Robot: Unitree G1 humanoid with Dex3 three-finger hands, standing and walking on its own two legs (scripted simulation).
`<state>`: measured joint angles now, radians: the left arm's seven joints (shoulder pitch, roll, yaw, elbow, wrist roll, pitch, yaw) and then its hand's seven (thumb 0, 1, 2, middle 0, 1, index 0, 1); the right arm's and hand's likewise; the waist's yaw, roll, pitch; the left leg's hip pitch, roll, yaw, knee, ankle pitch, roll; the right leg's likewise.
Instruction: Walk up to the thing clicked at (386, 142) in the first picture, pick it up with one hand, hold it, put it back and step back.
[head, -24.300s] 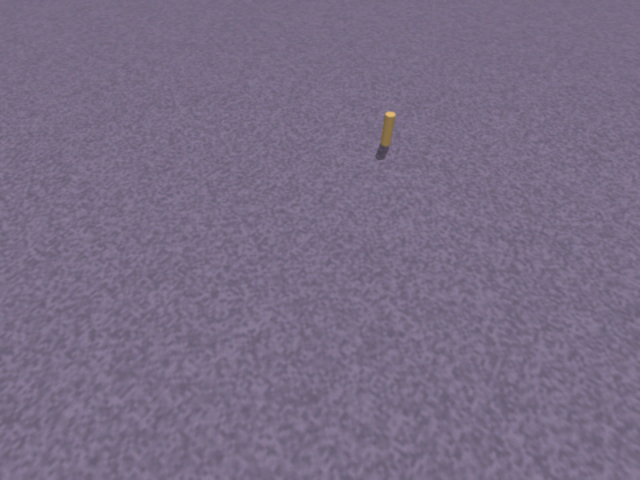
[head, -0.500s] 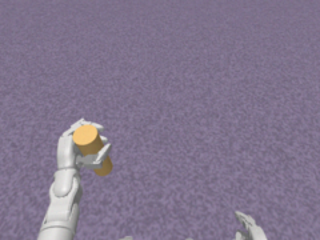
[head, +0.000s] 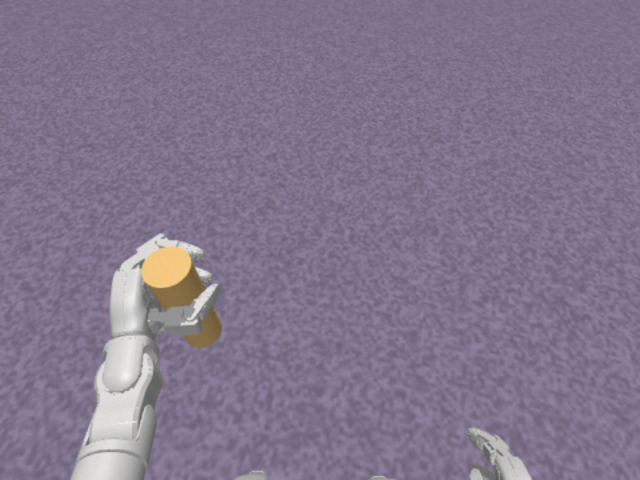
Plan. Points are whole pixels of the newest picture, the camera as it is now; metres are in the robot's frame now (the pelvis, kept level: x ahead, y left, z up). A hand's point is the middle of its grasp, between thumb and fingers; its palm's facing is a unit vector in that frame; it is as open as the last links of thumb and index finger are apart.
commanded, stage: hold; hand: left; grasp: from the side
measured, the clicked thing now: (187, 303) +0.33 +0.18 +0.02
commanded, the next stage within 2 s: crouch in 0.58 s
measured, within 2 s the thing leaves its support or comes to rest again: neither
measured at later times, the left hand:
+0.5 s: hand (190, 289) +0.33 +0.16 +0.06, palm faces +0.15 -0.99 -0.02, open 7.4 cm
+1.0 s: hand (198, 307) +0.33 +0.17 +0.00, palm faces +0.19 -0.98 -0.01, open 7.4 cm
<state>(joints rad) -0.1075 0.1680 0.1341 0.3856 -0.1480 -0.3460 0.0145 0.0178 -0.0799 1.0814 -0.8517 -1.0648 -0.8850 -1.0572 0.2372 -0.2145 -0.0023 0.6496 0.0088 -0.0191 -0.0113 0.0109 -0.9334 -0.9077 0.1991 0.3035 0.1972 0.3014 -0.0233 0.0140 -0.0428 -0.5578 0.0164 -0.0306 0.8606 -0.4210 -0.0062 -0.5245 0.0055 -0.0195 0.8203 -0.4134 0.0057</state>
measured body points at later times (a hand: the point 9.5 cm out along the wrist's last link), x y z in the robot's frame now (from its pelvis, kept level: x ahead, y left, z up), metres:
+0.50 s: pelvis +0.00 +0.00 +0.00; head +0.04 +0.00 +0.45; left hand +0.32 +0.22 +0.06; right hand +0.12 -0.25 -0.11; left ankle +0.01 +0.12 -0.70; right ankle +0.00 -0.13 -0.70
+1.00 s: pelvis -0.02 -0.01 -0.02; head +0.06 +0.01 +0.43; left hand +0.32 +0.22 +0.00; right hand +0.12 -0.25 -0.13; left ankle +0.01 +0.12 -0.70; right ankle +0.00 -0.13 -0.70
